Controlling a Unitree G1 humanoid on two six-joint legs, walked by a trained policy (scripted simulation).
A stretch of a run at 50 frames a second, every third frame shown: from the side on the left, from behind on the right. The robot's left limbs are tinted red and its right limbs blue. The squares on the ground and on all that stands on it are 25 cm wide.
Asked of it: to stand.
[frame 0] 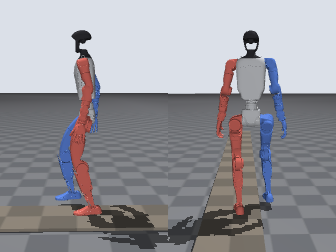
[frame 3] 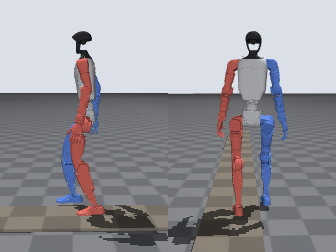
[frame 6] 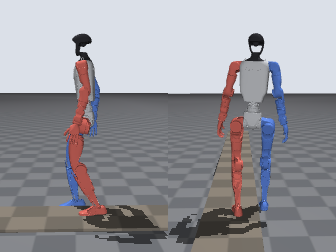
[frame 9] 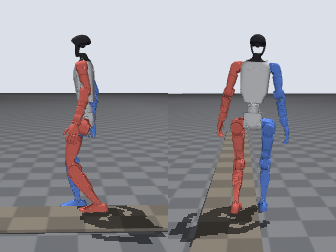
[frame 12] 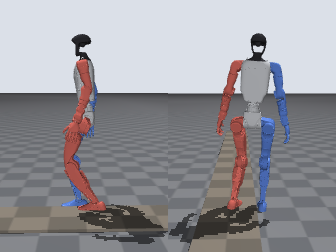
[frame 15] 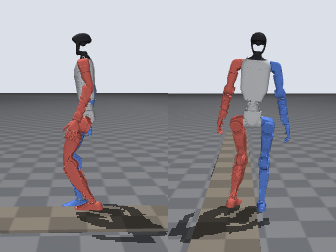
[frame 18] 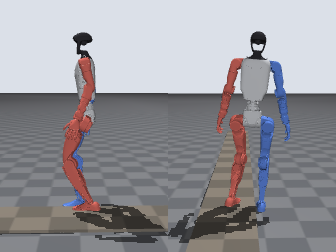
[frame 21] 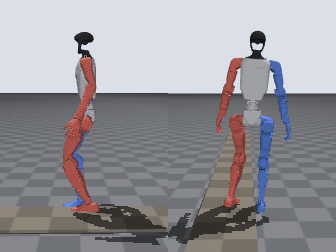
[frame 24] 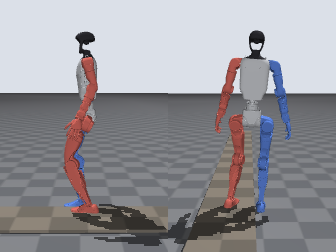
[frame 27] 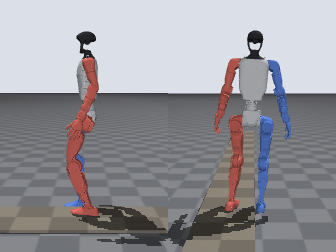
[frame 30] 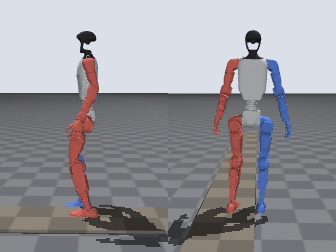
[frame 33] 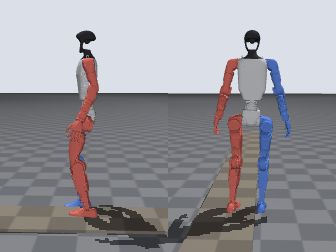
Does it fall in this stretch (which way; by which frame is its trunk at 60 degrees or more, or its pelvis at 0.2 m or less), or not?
no
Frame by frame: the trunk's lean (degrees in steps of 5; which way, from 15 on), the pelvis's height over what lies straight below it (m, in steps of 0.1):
0: 5, 0.8
3: 5, 0.8
6: 5, 0.8
9: 5, 0.7
12: 5, 0.8
15: 5, 0.8
18: 5, 0.8
21: 5, 0.8
24: 5, 0.8
27: 5, 0.8
30: 0, 0.8
33: 0, 0.8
